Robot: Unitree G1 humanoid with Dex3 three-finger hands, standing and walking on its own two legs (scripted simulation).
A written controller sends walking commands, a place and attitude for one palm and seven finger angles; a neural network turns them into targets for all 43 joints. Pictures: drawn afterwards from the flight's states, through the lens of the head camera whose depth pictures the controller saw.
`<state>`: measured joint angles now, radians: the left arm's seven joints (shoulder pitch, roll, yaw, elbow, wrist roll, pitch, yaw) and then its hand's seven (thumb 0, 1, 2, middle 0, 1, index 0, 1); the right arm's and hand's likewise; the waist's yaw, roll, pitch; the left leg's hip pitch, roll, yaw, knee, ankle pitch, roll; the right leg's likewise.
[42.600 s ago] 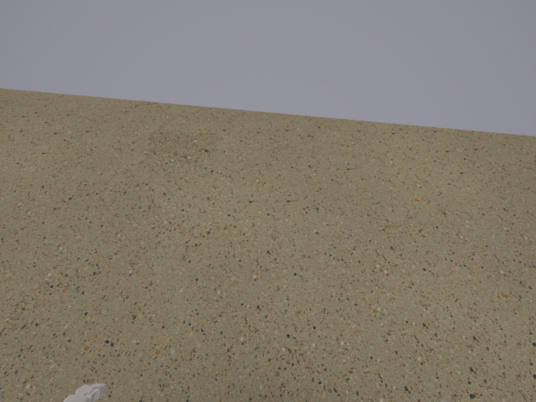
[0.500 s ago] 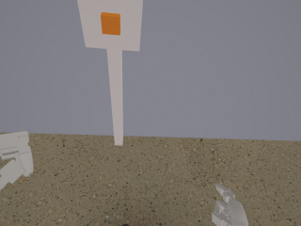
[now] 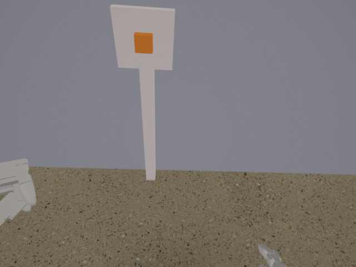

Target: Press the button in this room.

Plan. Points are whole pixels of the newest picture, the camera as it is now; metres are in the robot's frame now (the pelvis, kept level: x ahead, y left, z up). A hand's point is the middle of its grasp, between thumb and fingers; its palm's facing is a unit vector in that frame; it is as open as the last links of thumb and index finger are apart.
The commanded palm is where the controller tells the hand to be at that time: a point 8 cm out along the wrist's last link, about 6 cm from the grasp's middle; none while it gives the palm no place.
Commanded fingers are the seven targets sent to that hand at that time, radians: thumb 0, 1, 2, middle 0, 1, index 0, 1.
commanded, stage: stop stepping back and stand still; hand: left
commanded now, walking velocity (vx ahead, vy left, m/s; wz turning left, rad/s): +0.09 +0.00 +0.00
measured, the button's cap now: (143, 42) +0.82 +0.15 +0.17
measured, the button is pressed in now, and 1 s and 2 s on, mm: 0 0 0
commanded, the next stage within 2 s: let the arm hang, fingers relaxed in 0.10 s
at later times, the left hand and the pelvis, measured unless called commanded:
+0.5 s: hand out of the picture +0.06 +0.20 -0.18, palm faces +0.08 -0.97 -0.24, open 3.3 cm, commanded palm none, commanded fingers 0.00 0.90 0.90 -0.71 -0.86 -0.71 -0.86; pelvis +0.00 +0.00 -0.02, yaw +4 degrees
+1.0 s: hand out of the picture -0.02 +0.20 -0.17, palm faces +0.10 -0.98 -0.19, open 7.1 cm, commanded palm none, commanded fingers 0.00 0.90 0.90 -0.20 -0.30 -0.20 -0.30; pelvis +0.00 +0.03 +0.00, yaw +3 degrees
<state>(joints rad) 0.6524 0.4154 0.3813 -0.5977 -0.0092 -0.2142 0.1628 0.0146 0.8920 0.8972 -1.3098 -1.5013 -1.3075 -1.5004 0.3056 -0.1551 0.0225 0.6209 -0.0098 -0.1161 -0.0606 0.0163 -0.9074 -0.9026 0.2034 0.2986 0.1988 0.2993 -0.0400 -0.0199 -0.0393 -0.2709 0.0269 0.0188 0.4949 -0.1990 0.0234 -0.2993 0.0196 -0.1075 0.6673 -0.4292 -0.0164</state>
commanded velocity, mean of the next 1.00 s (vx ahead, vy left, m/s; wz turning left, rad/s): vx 0.00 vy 0.00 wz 0.00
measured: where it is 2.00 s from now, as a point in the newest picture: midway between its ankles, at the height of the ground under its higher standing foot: outside the picture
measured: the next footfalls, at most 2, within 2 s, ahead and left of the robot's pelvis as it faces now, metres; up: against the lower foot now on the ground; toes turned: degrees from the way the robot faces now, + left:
right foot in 0.04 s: +0.07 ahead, -0.09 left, +0.00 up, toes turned +0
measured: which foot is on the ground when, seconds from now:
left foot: down 0.00-1.00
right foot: up 0.00-0.02, down 0.04-1.00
